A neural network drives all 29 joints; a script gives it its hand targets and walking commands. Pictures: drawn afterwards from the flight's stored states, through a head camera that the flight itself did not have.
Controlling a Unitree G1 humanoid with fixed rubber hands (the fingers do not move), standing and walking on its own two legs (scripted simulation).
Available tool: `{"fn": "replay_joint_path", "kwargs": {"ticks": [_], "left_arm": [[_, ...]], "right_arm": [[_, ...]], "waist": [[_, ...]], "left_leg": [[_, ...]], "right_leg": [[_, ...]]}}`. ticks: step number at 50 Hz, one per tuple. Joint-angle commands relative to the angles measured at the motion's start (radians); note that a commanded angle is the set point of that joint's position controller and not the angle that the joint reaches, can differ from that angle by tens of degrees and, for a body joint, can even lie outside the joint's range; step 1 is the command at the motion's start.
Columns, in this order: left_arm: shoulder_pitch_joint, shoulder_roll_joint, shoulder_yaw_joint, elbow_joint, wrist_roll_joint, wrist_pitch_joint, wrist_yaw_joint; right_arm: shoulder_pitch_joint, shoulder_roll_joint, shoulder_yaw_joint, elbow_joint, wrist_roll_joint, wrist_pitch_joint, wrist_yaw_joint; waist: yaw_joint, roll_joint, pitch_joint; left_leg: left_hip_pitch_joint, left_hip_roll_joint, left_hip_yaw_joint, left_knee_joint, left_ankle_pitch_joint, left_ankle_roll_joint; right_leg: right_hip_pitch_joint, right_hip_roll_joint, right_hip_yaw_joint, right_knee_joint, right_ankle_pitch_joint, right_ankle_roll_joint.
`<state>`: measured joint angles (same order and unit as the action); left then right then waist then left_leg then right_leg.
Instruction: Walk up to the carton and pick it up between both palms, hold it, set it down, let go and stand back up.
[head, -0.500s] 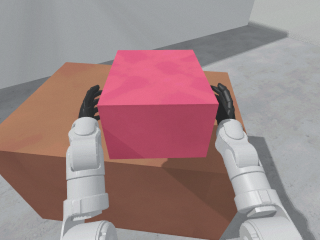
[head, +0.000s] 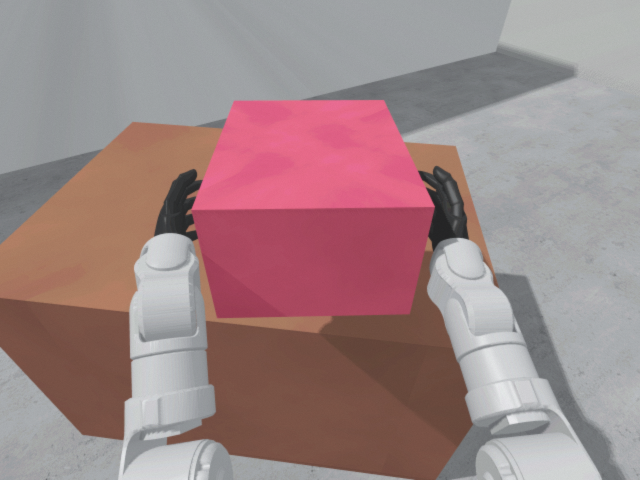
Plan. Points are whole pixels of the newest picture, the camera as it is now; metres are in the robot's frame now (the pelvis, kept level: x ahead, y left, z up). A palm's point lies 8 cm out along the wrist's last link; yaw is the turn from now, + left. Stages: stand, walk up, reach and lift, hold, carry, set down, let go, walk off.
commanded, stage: hold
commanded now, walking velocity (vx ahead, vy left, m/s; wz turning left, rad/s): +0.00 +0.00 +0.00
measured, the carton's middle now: (311, 194) +0.45 -0.01 +0.17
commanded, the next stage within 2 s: none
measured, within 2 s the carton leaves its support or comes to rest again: neither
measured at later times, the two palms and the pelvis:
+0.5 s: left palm (173, 239) +0.36 +0.16 +0.18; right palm (445, 232) +0.35 -0.16 +0.17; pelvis +0.00 +0.00 +0.00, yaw +0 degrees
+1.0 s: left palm (175, 239) +0.36 +0.15 +0.18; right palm (447, 233) +0.35 -0.16 +0.17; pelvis +0.00 +0.00 +0.00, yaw +0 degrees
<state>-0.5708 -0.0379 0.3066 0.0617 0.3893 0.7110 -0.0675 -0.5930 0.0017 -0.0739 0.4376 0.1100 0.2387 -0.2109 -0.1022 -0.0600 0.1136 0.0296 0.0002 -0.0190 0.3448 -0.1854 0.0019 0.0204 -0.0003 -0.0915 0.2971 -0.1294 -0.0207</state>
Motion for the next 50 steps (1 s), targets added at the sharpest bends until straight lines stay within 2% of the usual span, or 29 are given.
{"fn": "replay_joint_path", "kwargs": {"ticks": [1,2,4,5,6,7,11,13,15,18,19,20,21,24,26,31,32,33,34,35,37,41,46,47,49,50], "left_arm": [[-0.636,-0.448,-0.438,-0.128,-0.168,-0.073,-0.142],[-0.641,-0.453,-0.447,-0.147,-0.171,-0.074,-0.138],[-0.620,-0.441,-0.425,-0.120,-0.163,-0.071,-0.138],[-0.626,-0.443,-0.430,-0.119,-0.165,-0.069,-0.139],[-0.637,-0.437,-0.417,-0.116,-0.160,-0.071,-0.138],[-0.632,-0.440,-0.429,-0.130,-0.168,-0.073,-0.139],[-0.620,-0.435,-0.417,-0.128,-0.159,-0.068,-0.136],[-0.625,-0.426,-0.414,-0.111,-0.157,-0.065,-0.143],[-0.635,-0.426,-0.411,-0.128,-0.157,-0.067,-0.143],[-0.623,-0.434,-0.429,-0.133,-0.167,-0.065,-0.146],[-0.641,-0.434,-0.433,-0.140,-0.168,-0.067,-0.146],[-0.637,-0.443,-0.446,-0.155,-0.176,-0.069,-0.144],[-0.652,-0.445,-0.466,-0.174,-0.186,-0.074,-0.142],[-0.648,-0.436,-0.451,-0.139,-0.174,-0.070,-0.143],[-0.631,-0.444,-0.461,-0.144,-0.179,-0.066,-0.143],[-0.622,-0.430,-0.413,-0.102,-0.153,-0.059,-0.151],[-0.625,-0.429,-0.404,-0.101,-0.147,-0.057,-0.151],[-0.622,-0.426,-0.405,-0.093,-0.153,-0.058,-0.152],[-0.634,-0.430,-0.399,-0.103,-0.151,-0.059,-0.149],[-0.631,-0.432,-0.403,-0.110,-0.152,-0.061,-0.148],[-0.627,-0.430,-0.407,-0.132,-0.156,-0.067,-0.141],[-0.646,-0.439,-0.439,-0.149,-0.173,-0.080,-0.134],[-0.615,-0.422,-0.424,-0.122,-0.164,-0.071,-0.142],[-0.628,-0.421,-0.432,-0.134,-0.170,-0.072,-0.146],[-0.640,-0.419,-0.418,-0.118,-0.168,-0.072,-0.152],[-0.662,-0.424,-0.429,-0.138,-0.172,-0.077,-0.152]], "right_arm": [[-0.717,0.432,0.360,-0.272,0.067,-0.077,0.155],[-0.719,0.438,0.370,-0.280,0.075,-0.079,0.155],[-0.722,0.432,0.378,-0.277,0.076,-0.075,0.153],[-0.719,0.433,0.373,-0.283,0.072,-0.075,0.152],[-0.739,0.435,0.375,-0.273,0.075,-0.074,0.155],[-0.717,0.444,0.375,-0.278,0.072,-0.075,0.153],[-0.715,0.433,0.382,-0.275,0.078,-0.071,0.157],[-0.696,0.433,0.369,-0.239,0.065,-0.064,0.153],[-0.718,0.442,0.377,-0.267,0.074,-0.072,0.154],[-0.707,0.439,0.377,-0.279,0.073,-0.068,0.148],[-0.714,0.446,0.381,-0.275,0.075,-0.067,0.148],[-0.708,0.447,0.386,-0.281,0.081,-0.072,0.147],[-0.707,0.450,0.383,-0.292,0.080,-0.075,0.146],[-0.688,0.436,0.355,-0.244,0.064,-0.066,0.148],[-0.679,0.425,0.351,-0.254,0.064,-0.065,0.149],[-0.703,0.435,0.352,-0.256,0.060,-0.066,0.151],[-0.722,0.431,0.356,-0.263,0.065,-0.069,0.153],[-0.721,0.436,0.356,-0.261,0.062,-0.067,0.151],[-0.738,0.439,0.362,-0.264,0.064,-0.071,0.155],[-0.726,0.439,0.361,-0.258,0.063,-0.073,0.156],[-0.730,0.442,0.383,-0.274,0.074,-0.078,0.158],[-0.731,0.451,0.388,-0.287,0.075,-0.084,0.155],[-0.686,0.448,0.377,-0.263,0.059,-0.073,0.148],[-0.684,0.450,0.372,-0.261,0.056,-0.070,0.146],[-0.693,0.452,0.366,-0.256,0.055,-0.067,0.143],[-0.705,0.450,0.363,-0.260,0.057,-0.074,0.144]], "waist": [[-0.010,0.081,-0.442],[-0.012,0.084,-0.454],[0.005,0.064,-0.440],[-0.008,0.063,-0.442],[0.006,0.058,-0.425],[-0.001,0.059,-0.431],[0.017,0.056,-0.423],[-0.005,0.052,-0.391],[0.012,0.056,-0.411],[-0.008,0.061,-0.425],[-0.006,0.059,-0.424],[-0.007,0.080,-0.441],[-0.022,0.082,-0.457],[-0.026,0.089,-0.405],[-0.028,0.096,-0.412],[-0.009,0.066,-0.373],[0.000,0.065,-0.383],[-0.005,0.058,-0.377],[0.010,0.059,-0.387],[0.005,0.063,-0.397],[0.022,0.058,-0.433],[0.007,0.065,-0.478],[-0.002,0.046,-0.437],[-0.018,0.040,-0.435],[-0.016,0.042,-0.412],[-0.018,0.066,-0.430]], "left_leg": [[0.006,-0.030,0.055,-0.046,0.236,-0.019],[0.013,-0.031,0.053,-0.040,0.266,-0.023],[0.004,-0.031,0.055,-0.045,0.247,-0.016],[0.001,-0.033,0.055,-0.046,0.231,-0.015],[-0.010,-0.032,0.057,-0.049,0.214,-0.010],[-0.005,-0.031,0.056,-0.050,0.224,-0.011],[-0.005,-0.032,0.056,-0.054,0.230,-0.009],[-0.005,-0.034,0.058,-0.056,0.204,-0.009],[-0.010,-0.034,0.061,-0.058,0.210,-0.007],[-0.003,-0.037,0.059,-0.053,0.227,-0.012],[-0.002,-0.037,0.058,-0.049,0.233,-0.013],[0.010,-0.036,0.057,-0.044,0.257,-0.019],[0.022,-0.034,0.055,-0.035,0.273,-0.022],[0.002,-0.031,0.055,-0.050,0.215,-0.021],[0.000,-0.030,0.055,-0.049,0.230,-0.026],[-0.026,-0.035,0.062,-0.069,0.179,-0.012],[-0.031,-0.033,0.064,-0.067,0.187,-0.011],[-0.031,-0.035,0.063,-0.067,0.181,-0.006],[-0.030,-0.036,0.067,-0.069,0.184,-0.005],[-0.028,-0.033,0.064,-0.066,0.189,-0.007],[-0.008,-0.036,0.064,-0.060,0.224,-0.007],[0.012,-0.033,0.059,-0.041,0.243,-0.010],[-0.008,-0.036,0.061,-0.058,0.192,-0.003],[-0.009,-0.037,0.061,-0.055,0.195,-0.004],[-0.030,-0.038,0.060,-0.059,0.175,-0.001],[-0.017,-0.039,0.062,-0.061,0.187,-0.006]], "right_leg": [[0.167,0.032,-0.018,-0.019,0.132,0.049],[0.167,0.034,-0.022,-0.012,0.152,0.052],[0.177,0.034,-0.018,-0.019,0.136,0.051],[0.174,0.032,-0.018,-0.020,0.138,0.052],[0.167,0.032,-0.019,-0.019,0.119,0.051],[0.168,0.031,-0.020,-0.016,0.131,0.052],[0.173,0.033,-0.017,-0.019,0.133,0.051],[0.165,0.029,-0.021,-0.021,0.128,0.054],[0.173,0.031,-0.019,-0.018,0.127,0.052],[0.185,0.029,-0.015,-0.018,0.160,0.054],[0.187,0.028,-0.014,-0.018,0.158,0.054],[0.183,0.031,-0.015,-0.014,0.170,0.051],[0.174,0.031,-0.017,-0.010,0.183,0.055],[0.148,0.031,-0.021,-0.021,0.123,0.048],[0.155,0.032,-0.018,-0.021,0.129,0.047],[0.168,0.026,-0.014,-0.030,0.108,0.051],[0.172,0.028,-0.019,-0.025,0.111,0.051],[0.174,0.025,-0.016,-0.028,0.114,0.051],[0.175,0.026,-0.016,-0.027,0.107,0.051],[0.175,0.027,-0.020,-0.023,0.108,0.048],[0.185,0.030,-0.018,-0.020,0.136,0.053],[0.176,0.032,-0.020,-0.011,0.158,0.052],[0.182,0.023,-0.012,-0.022,0.145,0.057],[0.185,0.022,-0.014,-0.020,0.155,0.059],[0.189,0.018,-0.011,-0.023,0.146,0.059],[0.186,0.020,-0.013,-0.018,0.147,0.059]]}}
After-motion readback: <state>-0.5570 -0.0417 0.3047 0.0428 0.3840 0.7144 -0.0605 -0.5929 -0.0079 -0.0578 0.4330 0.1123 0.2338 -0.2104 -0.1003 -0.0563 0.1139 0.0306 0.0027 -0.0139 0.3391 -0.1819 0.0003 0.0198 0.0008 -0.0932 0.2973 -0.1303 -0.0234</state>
